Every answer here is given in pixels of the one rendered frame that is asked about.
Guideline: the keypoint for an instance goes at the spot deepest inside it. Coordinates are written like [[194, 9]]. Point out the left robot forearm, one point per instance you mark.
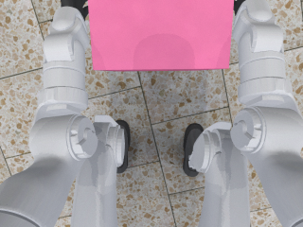
[[64, 68]]

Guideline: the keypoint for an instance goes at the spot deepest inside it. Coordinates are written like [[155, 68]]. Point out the robot right hand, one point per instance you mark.
[[237, 5]]

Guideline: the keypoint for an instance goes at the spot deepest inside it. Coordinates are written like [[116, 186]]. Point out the robot right upper arm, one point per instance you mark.
[[272, 138]]

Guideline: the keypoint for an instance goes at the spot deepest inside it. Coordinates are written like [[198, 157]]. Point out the right robot forearm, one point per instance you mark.
[[261, 58]]

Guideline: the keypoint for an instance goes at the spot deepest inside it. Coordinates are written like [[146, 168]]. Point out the robot left upper arm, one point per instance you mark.
[[36, 196]]

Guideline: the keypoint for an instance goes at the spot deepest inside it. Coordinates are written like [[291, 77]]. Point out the left robot thigh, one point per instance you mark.
[[94, 201]]

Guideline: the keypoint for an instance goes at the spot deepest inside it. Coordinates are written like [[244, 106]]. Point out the right robot shin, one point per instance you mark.
[[220, 125]]

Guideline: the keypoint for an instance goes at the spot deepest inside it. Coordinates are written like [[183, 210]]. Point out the carton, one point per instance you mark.
[[160, 35]]

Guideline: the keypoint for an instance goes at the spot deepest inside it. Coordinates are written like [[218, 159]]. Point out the robot left hand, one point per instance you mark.
[[77, 4]]

